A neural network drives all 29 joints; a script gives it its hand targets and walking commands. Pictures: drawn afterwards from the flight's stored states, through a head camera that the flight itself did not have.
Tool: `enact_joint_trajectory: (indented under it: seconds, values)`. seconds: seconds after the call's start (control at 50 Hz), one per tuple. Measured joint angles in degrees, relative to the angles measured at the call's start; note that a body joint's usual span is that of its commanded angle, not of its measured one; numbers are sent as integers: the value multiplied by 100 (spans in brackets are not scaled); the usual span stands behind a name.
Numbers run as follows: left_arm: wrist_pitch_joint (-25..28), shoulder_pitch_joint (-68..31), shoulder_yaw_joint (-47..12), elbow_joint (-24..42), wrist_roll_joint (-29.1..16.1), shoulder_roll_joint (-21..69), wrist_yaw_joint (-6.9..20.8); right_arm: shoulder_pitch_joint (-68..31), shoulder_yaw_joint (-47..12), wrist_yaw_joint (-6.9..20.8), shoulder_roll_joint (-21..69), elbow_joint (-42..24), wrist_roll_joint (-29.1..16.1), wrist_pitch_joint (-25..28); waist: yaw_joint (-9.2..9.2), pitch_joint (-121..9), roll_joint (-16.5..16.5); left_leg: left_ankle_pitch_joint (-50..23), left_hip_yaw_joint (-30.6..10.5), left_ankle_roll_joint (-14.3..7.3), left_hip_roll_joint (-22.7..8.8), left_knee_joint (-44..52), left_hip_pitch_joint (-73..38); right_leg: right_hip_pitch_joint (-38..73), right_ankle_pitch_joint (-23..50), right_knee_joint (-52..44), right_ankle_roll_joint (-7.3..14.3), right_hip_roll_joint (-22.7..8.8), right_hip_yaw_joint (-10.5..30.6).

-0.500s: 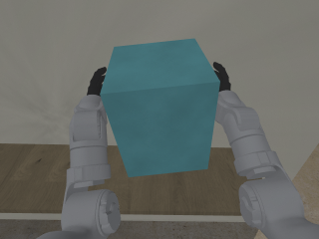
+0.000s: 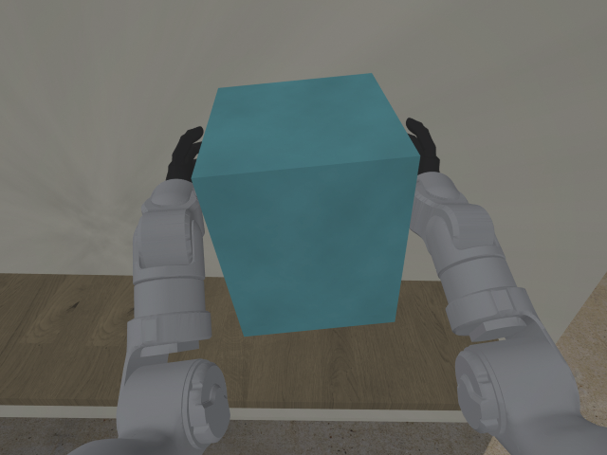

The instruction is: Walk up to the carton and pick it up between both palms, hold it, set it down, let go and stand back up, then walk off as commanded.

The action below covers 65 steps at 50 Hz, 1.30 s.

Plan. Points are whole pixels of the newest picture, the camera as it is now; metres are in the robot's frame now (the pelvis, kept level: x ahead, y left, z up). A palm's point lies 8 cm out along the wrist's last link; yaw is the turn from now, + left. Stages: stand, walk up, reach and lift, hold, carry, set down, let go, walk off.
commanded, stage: hold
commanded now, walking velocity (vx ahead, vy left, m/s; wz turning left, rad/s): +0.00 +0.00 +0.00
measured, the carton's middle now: (307, 206) +0.37 -0.01 +0.21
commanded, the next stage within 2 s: none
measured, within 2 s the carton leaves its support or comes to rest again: neither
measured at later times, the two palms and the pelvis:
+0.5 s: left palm (181, 190) +0.37 +0.15 +0.24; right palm (417, 180) +0.37 -0.15 +0.25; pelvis +0.00 +0.00 +0.00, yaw +0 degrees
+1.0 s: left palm (182, 191) +0.36 +0.15 +0.24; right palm (418, 180) +0.36 -0.15 +0.25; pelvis +0.00 +0.00 +0.00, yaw +0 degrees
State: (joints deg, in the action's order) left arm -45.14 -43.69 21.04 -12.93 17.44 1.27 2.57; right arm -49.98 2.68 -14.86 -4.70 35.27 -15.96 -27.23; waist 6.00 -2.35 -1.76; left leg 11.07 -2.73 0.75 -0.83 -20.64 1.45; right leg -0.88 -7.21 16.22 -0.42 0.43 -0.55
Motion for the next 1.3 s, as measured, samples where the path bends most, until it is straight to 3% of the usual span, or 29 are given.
enact_joint_trajectory:
  seconds: [0.86, 1.3]
  values:
    - [-65, 140, -58, 202, 6, 18, -5, 75, -31, -11, 9, -121, -65, -43, 35, 29, 0, 47, -13, -16, 7, -37, -62, 112, -23, -38, -11, 2, -11]
    - [-20, -8, -13, -20, -24, -45, 2, -42, 6, -11, 16, 35, 0, -29, 27, -15, -5, -1, -41, 3, 6, -1, -8, 48, -19, -17, 12, 8, -37]
